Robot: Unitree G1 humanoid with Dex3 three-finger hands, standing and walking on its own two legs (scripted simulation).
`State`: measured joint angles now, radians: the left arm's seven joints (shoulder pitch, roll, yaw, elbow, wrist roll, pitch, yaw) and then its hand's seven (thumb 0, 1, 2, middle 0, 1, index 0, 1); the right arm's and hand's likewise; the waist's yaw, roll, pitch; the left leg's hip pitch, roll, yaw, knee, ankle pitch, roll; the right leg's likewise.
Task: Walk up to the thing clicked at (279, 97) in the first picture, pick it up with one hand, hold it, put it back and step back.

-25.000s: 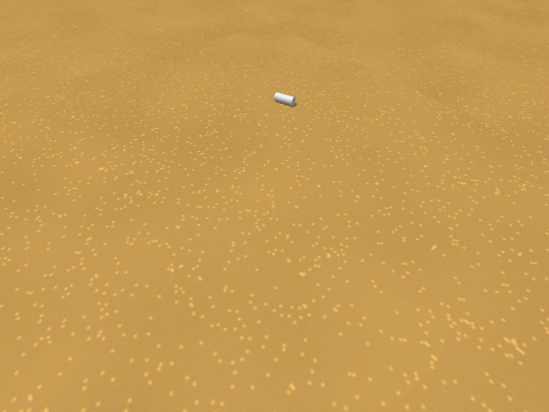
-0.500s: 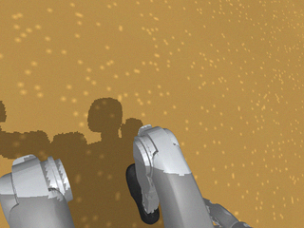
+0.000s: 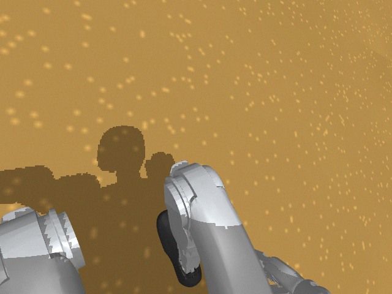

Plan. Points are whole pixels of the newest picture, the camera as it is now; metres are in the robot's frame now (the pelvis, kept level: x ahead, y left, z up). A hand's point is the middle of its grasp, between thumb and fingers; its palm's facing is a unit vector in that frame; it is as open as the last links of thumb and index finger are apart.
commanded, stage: rest palm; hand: left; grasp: from above
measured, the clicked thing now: out of the picture +0.43 +0.34 -0.26
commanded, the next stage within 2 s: close in 0.06 s
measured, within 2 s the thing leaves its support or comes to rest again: neither
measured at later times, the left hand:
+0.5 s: hand out of the picture +0.41 +0.31 -0.24, palm faces -0.39 -0.11 -0.92, open 13.3 cm
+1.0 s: hand out of the picture +0.40 +0.31 -0.25, palm faces -0.45 -0.19 -0.87, open 11.9 cm
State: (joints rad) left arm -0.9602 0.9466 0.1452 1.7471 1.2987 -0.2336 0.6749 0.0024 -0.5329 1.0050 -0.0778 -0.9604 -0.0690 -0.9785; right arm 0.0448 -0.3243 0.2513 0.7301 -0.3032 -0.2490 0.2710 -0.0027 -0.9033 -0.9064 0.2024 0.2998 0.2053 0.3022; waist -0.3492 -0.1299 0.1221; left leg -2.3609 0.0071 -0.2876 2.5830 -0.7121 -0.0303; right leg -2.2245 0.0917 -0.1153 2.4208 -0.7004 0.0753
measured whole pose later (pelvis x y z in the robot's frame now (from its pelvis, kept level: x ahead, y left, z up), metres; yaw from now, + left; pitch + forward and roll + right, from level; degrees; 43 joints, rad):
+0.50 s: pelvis +0.00 +0.00 +0.00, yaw -1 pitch +25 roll -14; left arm -0.93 0.91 0.09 1.72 1.33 -0.25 0.76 0.00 -0.37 0.91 -0.16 -0.93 -0.18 -0.93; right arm 0.03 -0.33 0.27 0.73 -0.31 -0.24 0.28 0.00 -0.89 -0.90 0.20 0.30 0.21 0.30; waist -0.34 -0.13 0.13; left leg -2.34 0.02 -0.30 2.58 -0.71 -0.03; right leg -2.20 0.10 -0.13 2.40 -0.68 0.08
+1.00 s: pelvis +0.00 +0.00 +0.01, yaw -1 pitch +25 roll -15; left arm -0.90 0.94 0.10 1.65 1.31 -0.36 0.64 0.00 -0.15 0.73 -0.32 -0.82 -0.34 -0.81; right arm 0.05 -0.31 0.30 0.71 -0.31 -0.21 0.27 0.00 -0.90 -0.90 0.20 0.30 0.21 0.30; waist -0.32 -0.14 0.15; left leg -2.32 0.01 -0.31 2.58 -0.73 -0.03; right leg -2.18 0.09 -0.14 2.40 -0.70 0.08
